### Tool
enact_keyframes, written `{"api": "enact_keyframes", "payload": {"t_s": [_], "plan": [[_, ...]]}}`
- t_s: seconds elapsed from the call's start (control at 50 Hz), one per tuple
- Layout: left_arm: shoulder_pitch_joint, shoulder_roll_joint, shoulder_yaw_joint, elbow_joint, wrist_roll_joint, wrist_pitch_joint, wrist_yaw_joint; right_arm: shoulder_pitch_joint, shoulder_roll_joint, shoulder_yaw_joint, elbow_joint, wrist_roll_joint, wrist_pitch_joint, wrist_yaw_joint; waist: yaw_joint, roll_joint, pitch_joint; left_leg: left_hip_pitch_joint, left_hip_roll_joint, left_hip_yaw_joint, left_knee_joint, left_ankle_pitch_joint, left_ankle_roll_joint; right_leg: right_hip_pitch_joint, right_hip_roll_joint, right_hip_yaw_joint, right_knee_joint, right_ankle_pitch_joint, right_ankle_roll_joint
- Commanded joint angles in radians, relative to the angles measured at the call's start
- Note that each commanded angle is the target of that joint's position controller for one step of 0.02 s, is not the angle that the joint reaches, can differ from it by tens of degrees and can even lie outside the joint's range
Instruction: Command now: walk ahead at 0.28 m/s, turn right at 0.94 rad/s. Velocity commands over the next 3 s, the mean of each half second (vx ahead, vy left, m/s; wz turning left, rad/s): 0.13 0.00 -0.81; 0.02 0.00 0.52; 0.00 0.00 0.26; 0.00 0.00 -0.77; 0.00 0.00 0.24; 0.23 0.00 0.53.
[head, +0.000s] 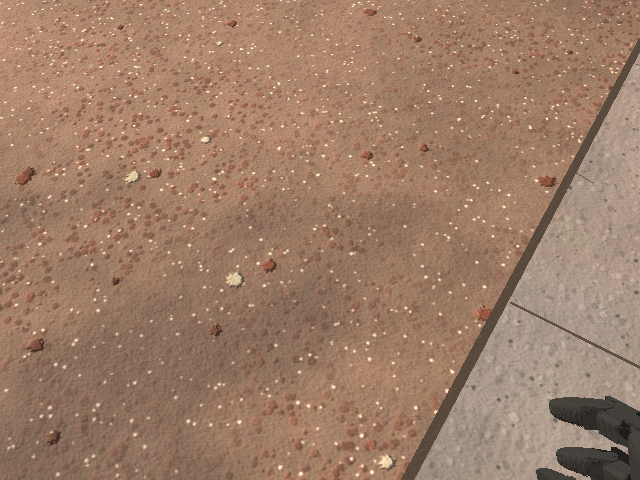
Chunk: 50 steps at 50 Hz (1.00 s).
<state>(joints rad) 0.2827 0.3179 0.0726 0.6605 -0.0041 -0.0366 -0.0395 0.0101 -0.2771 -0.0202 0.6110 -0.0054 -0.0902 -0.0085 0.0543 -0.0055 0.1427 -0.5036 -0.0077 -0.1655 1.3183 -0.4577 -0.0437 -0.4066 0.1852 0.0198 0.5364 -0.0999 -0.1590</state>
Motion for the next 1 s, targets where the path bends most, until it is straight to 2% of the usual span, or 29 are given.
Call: {"api": "enact_keyframes", "payload": {"t_s": [0.02,0.06,0.14,0.22,0.28,0.3,0.32,0.34,0.36,0.38,0.4,0.42,0.48,0.5,0.52,0.56,0.58,0.62,0.64,0.66,0.68,0.7,0.72,0.74,0.78,0.82,0.9,0.96,1.0], "plan": [[-0.069,0.157,0.049,-0.109,-0.006,-0.012,0.037,0.115,-0.112,-0.041,-0.027,-0.021,0.027,-0.017,-0.095,0.082,-0.217,-0.016,0.015,0.020,-0.165,0.040,-0.041,0.106,-0.269,0.398,-0.190,0.559,-0.157],[-0.060,0.170,0.053,-0.106,-0.012,0.017,0.064,0.082,-0.087,-0.033,-0.034,-0.018,0.036,-0.020,-0.085,0.051,-0.267,-0.014,-0.022,0.034,-0.301,0.143,-0.069,0.117,-0.224,0.362,-0.152,0.581,-0.123],[-0.078,0.161,0.051,-0.126,-0.027,0.071,0.094,0.001,-0.095,-0.034,-0.039,-0.001,0.048,-0.017,-0.047,-0.059,-0.299,-0.001,-0.068,0.014,-0.515,0.328,-0.077,0.151,-0.176,0.397,-0.112,0.294,-0.027],[-0.076,0.138,0.049,-0.140,-0.015,0.080,0.091,-0.052,-0.123,-0.049,-0.044,-0.002,0.029,-0.008,-0.016,-0.140,-0.245,0.009,-0.080,-0.028,-0.692,0.317,-0.053,0.206,-0.185,0.514,-0.064,0.146,-0.005],[-0.132,0.121,0.043,-0.168,-0.017,0.081,0.084,0.019,-0.145,-0.070,-0.012,0.005,0.008,-0.002,-0.053,-0.168,-0.239,0.165,-0.055,-0.021,-0.905,0.399,-0.013,0.194,-0.158,0.560,0.032,0.064,0.034],[-0.102,0.081,0.030,-0.168,-0.017,0.084,0.078,0.049,-0.151,-0.074,-0.003,0.002,0.007,-0.003,-0.047,-0.084,-0.267,0.313,0.046,-0.063,-0.979,0.507,0.037,0.122,-0.105,0.504,0.158,-0.214,0.069],[-0.005,0.013,0.009,-0.153,-0.002,0.085,0.074,0.038,-0.189,-0.077,-0.023,-0.011,0.020,-0.010,0.012,0.115,-0.311,0.470,0.264,-0.258,-0.941,0.735,0.138,-0.010,0.001,0.337,0.385,-0.570,0.115],[0.024,0.102,0.027,-0.187,-0.009,0.079,0.065,0.094,-0.214,-0.082,-0.011,-0.044,0.032,-0.007,0.033,0.285,-0.304,0.478,0.420,-0.529,-0.990,0.758,0.306,-0.165,0.015,0.230,0.557,-0.640,0.170],[0.024,0.182,0.045,-0.156,-0.007,0.076,0.061,0.077,-0.180,-0.083,-0.024,-0.028,0.035,-0.008,0.016,0.235,-0.290,0.446,0.411,-0.550,-0.982,0.646,0.340,-0.197,-0.069,0.201,0.687,-0.550,0.216],[-0.020,0.215,0.055,-0.127,-0.011,0.084,0.062,0.059,-0.122,-0.067,-0.036,-0.016,0.045,-0.012,-0.017,0.130,-0.254,0.406,0.328,-0.383,-0.957,0.557,0.295,-0.196,-0.095,0.189,0.731,-0.464,0.235],[-0.042,0.189,0.049,-0.111,-0.010,0.095,0.069,0.059,-0.111,-0.058,-0.040,-0.010,0.059,-0.016,-0.026,0.074,-0.242,0.369,0.261,-0.284,-0.956,0.490,0.248,-0.181,-0.103,0.168,0.760,-0.414,0.244],[-0.054,0.161,0.038,-0.119,-0.009,0.098,0.070,0.051,-0.126,-0.058,-0.037,-0.004,0.068,-0.019,-0.030,0.065,-0.211,0.322,0.232,-0.235,-0.973,0.475,0.238,-0.179,-0.107,0.144,0.763,-0.383,0.248],[-0.080,0.045,-0.010,-0.120,0.007,0.084,0.066,0.087,-0.114,-0.047,0.002,-0.010,0.083,-0.011,-0.036,0.116,-0.227,0.273,0.137,-0.125,-0.998,0.490,0.216,-0.047,-0.113,0.070,0.535,-0.383,0.246],[-0.073,0.017,-0.021,-0.110,0.016,0.079,0.064,0.080,-0.096,-0.040,0.006,-0.005,0.086,-0.004,-0.031,0.149,-0.239,0.267,0.115,-0.112,-1.004,0.450,0.208,0.016,-0.136,0.042,0.407,-0.402,0.250],[-0.093,0.009,-0.025,-0.110,0.021,0.075,0.061,0.088,-0.110,-0.047,0.007,0.005,0.092,0.002,-0.045,0.188,-0.227,0.271,0.106,-0.130,-1.011,0.406,0.211,0.050,-0.145,0.022,0.295,-0.413,0.250],[-0.116,0.056,-0.008,-0.098,0.005,0.068,0.061,0.138,-0.186,-0.074,0.011,0.014,0.102,0.006,-0.079,0.227,-0.214,0.309,0.137,-0.218,-1.007,0.353,0.236,0.065,-0.126,0.024,0.160,-0.355,0.239],[-0.108,0.069,-0.001,-0.088,-0.002,0.066,0.060,0.152,-0.198,-0.079,0.010,0.016,0.104,0.005,-0.076,0.227,-0.220,0.321,0.150,-0.261,-1.006,0.333,0.238,0.086,-0.118,0.036,0.091,-0.314,0.225],[-0.055,0.070,0.006,-0.057,-0.006,0.058,0.059,0.148,-0.201,-0.083,0.007,0.038,0.109,-0.001,-0.037,0.207,-0.222,0.278,0.137,-0.299,-1.002,0.271,0.209,0.192,-0.102,0.031,-0.112,-0.194,0.173],[-0.039,0.090,0.013,-0.048,-0.003,0.056,0.061,0.163,-0.186,-0.082,0.011,0.047,0.107,-0.007,-0.032,0.191,-0.233,0.202,0.114,-0.288,-0.989,0.213,0.170,0.298,-0.139,0.052,-0.160,-0.145,0.138],[0.003,0.130,0.024,-0.045,0.014,0.057,0.068,0.168,-0.154,-0.075,0.006,0.044,0.101,-0.009,-0.021,0.124,-0.263,0.079,0.071,-0.236,-0.907,0.103,0.118,0.428,-0.268,0.133,-0.163,-0.118,0.085],[0.003,0.201,0.045,-0.018,0.046,0.062,0.065,0.108,-0.116,-0.068,-0.043,0.050,0.091,-0.007,-0.026,-0.197,-0.206,-0.108,-0.058,-0.002,-0.722,0.009,0.059,0.378,-0.444,0.318,-0.216,-0.076,-0.029],[-0.069,0.163,0.037,-0.049,0.070,0.054,0.065,0.137,-0.167,-0.088,-0.030,0.038,0.083,-0.009,-0.022,-0.222,-0.197,-0.135,-0.057,0.057,-0.466,-0.110,0.012,0.328,-0.572,0.399,-0.248,0.118,-0.110],[-0.128,0.102,0.017,-0.069,0.067,0.043,0.073,0.171,-0.194,-0.106,-0.009,0.033,0.088,-0.008,-0.052,-0.160,-0.198,-0.131,-0.027,0.059,-0.286,-0.099,-0.010,0.307,-0.565,0.340,-0.229,0.253,-0.106],[-0.189,0.065,0.006,-0.084,0.050,0.035,0.079,0.228,-0.179,-0.109,0.024,0.034,0.106,-0.012,-0.085,-0.122,-0.195,-0.124,-0.020,0.066,-0.202,-0.060,-0.027,0.299,-0.506,0.243,-0.208,0.299,-0.064],[-0.219,0.049,0.000,-0.081,0.018,0.028,0.086,0.260,-0.135,-0.100,0.035,0.029,0.136,-0.015,-0.088,-0.121,-0.168,-0.177,0.015,0.085,-0.106,0.034,-0.060,0.321,-0.458,0.127,-0.188,0.361,-0.033],[-0.181,0.061,0.007,-0.066,0.020,0.037,0.093,0.199,-0.104,-0.084,-0.004,0.036,0.143,-0.004,-0.056,-0.131,-0.147,-0.201,0.042,0.137,-0.180,0.106,-0.081,0.344,-0.432,0.056,-0.197,0.343,-0.039],[-0.125,0.122,0.032,-0.044,0.021,0.057,0.091,0.112,-0.072,-0.060,-0.077,0.034,0.139,0.034,0.000,-0.142,-0.176,-0.111,0.079,0.192,-0.414,0.115,-0.070,0.392,-0.476,-0.001,-0.177,0.340,-0.052],[-0.135,0.164,0.051,-0.037,0.001,0.050,0.071,0.132,-0.109,-0.073,-0.093,0.034,0.147,0.047,-0.014,-0.157,-0.186,0.011,0.059,0.250,-0.543,0.117,-0.028,0.352,-0.504,-0.049,-0.141,0.375,-0.031],[-0.150,0.164,0.057,-0.032,-0.022,0.035,0.055,0.156,-0.126,-0.086,-0.096,0.033,0.162,0.049,-0.039,-0.156,-0.190,0.088,0.043,0.269,-0.656,0.152,0.012,0.340,-0.517,-0.080,-0.076,0.368,0.007]]}}
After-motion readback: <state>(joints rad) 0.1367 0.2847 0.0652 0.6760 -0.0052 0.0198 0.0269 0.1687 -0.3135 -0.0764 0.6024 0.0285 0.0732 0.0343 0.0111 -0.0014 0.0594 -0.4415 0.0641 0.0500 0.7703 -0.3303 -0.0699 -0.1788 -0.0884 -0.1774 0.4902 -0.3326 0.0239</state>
